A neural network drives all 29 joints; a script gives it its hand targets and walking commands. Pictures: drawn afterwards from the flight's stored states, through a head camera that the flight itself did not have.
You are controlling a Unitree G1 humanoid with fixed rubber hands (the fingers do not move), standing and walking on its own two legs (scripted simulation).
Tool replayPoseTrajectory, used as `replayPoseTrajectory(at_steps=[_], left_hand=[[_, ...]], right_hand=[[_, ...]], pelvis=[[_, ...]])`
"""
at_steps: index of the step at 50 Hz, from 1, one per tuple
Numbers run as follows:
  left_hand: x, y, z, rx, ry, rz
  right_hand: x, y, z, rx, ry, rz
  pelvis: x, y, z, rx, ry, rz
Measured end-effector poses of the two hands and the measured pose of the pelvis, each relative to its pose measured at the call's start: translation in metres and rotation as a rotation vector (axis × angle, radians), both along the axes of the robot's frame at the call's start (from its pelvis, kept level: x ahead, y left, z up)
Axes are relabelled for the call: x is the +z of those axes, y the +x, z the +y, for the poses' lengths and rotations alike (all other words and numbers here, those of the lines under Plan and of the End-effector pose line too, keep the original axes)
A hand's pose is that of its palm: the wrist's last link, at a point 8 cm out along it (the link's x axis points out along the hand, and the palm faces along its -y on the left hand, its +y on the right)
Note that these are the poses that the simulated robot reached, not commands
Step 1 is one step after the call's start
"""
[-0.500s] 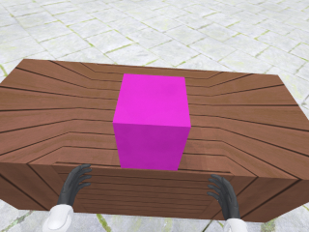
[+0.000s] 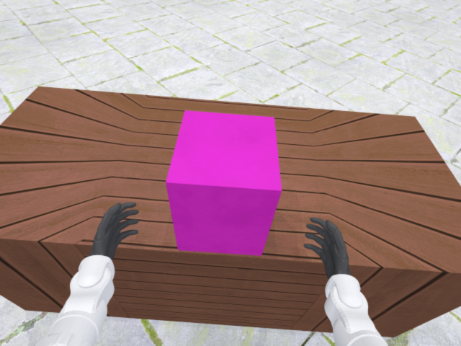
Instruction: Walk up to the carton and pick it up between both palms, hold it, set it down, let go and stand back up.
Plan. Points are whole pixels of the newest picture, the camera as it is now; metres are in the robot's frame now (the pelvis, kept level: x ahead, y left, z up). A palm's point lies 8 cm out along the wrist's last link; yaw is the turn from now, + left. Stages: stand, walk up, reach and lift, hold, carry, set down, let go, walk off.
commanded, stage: reach and lift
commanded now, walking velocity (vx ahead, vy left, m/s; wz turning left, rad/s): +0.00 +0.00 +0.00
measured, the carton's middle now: (224, 185) +0.47 +0.04 -0.02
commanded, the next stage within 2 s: none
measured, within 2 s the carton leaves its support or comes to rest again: neither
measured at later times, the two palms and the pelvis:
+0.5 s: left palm (111, 192) +0.36 +0.24 +0.07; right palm (332, 210) +0.36 -0.16 +0.06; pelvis +0.00 +0.00 +0.01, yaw +0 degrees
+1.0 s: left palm (123, 146) +0.43 +0.23 +0.12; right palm (334, 162) +0.44 -0.16 +0.11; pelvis +0.00 -0.01 +0.01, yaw +0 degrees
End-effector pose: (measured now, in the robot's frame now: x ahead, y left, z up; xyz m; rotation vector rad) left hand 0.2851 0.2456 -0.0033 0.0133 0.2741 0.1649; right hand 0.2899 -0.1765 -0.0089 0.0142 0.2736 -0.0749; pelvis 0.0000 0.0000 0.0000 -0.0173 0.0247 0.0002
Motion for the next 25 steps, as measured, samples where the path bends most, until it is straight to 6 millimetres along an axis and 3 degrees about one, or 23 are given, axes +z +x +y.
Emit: replayPoseTrajectory(at_steps=[14, 25], left_hand=[[0.040, 0.048, 0.000, -0.021, -0.009, 0.004], [0.069, 0.073, -0.002, -0.020, -0.006, 0.013]], right_hand=[[0.040, 0.048, 0.015, 0.009, -0.005, 0.003], [0.067, 0.074, 0.013, -0.003, -0.012, 0.007]], pelvis=[[0.008, 0.003, 0.000, 0.003, -0.002, 0.013], [0.012, 0.002, 0.004, -0.004, -0.008, 0.021]])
